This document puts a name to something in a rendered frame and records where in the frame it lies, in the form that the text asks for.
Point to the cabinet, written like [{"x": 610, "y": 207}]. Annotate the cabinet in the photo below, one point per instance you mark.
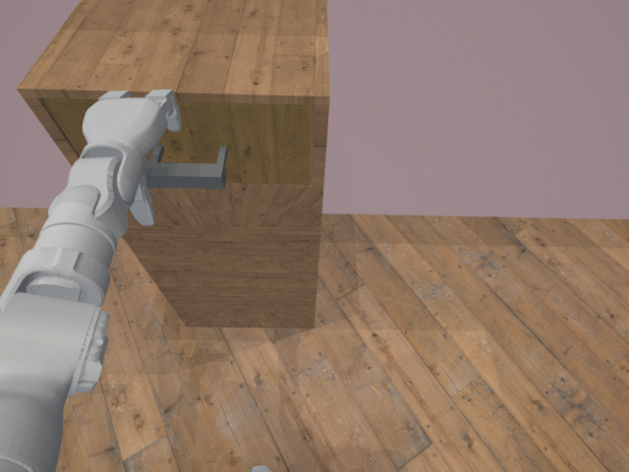
[{"x": 246, "y": 255}]

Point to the left robot hand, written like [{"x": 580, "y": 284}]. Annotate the left robot hand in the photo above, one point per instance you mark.
[{"x": 138, "y": 123}]

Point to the robot left forearm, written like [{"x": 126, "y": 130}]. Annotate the robot left forearm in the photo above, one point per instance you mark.
[{"x": 72, "y": 255}]

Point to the drawer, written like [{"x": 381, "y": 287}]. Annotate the drawer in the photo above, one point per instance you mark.
[{"x": 267, "y": 143}]

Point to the robot left upper arm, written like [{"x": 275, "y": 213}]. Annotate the robot left upper arm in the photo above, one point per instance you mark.
[{"x": 50, "y": 348}]

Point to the handle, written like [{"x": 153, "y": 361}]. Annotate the handle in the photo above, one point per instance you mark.
[{"x": 185, "y": 175}]

